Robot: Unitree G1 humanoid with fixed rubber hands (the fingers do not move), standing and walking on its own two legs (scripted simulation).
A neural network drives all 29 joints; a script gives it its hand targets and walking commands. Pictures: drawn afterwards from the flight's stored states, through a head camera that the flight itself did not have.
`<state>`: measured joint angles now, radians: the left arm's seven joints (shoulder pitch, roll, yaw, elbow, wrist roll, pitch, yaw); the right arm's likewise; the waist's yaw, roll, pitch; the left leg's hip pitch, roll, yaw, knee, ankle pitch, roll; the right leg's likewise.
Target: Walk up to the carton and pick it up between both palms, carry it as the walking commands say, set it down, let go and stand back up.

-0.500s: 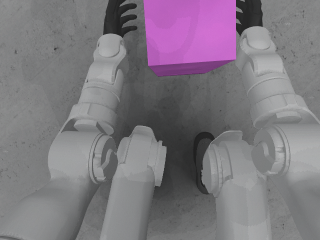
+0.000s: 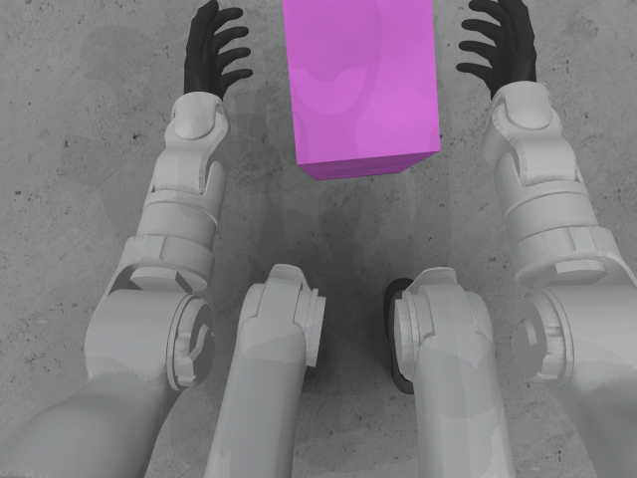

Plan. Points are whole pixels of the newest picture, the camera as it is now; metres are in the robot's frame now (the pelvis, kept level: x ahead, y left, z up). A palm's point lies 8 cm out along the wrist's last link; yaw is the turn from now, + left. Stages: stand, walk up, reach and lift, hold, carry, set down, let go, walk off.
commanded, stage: set down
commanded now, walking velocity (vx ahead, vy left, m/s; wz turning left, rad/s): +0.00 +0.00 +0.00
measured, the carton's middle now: (356, 105) +0.53 -0.01 -0.28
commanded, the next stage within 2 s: let go in 1.00 s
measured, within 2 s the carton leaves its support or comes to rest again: neither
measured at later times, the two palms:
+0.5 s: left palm (105, 31) +0.50 +0.17 +0.02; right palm out of the picture +0.52 -0.16 +0.01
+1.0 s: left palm out of the picture +0.51 +0.16 +0.14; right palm out of the picture +0.52 -0.16 +0.14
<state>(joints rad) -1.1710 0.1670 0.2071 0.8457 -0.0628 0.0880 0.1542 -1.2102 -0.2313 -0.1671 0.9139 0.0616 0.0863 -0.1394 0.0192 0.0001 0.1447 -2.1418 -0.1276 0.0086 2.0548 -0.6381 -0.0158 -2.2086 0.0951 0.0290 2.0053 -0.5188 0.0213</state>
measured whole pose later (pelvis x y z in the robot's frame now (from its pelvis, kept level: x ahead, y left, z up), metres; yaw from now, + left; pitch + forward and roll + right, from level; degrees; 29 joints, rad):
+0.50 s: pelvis +0.02 -0.01 +0.13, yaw +0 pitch +45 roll +2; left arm -1.01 0.14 0.28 0.77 -0.01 0.10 0.10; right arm -1.08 -0.16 -0.23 0.84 -0.04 0.12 -0.14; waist 0.03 -0.02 -0.03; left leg -1.83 -0.11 -0.03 1.57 -0.53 -0.02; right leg -1.89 0.10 0.05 1.54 -0.43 0.00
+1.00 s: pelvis +0.05 +0.00 +0.26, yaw -1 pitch +43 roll +1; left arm -0.94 0.06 0.38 0.86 0.14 0.03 0.05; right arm -0.99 -0.10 -0.35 0.90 -0.19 0.06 -0.07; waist 0.04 -0.01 -0.07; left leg -1.39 -0.09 -0.05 0.99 -0.33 -0.01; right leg -1.45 0.08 0.09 0.96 -0.25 0.00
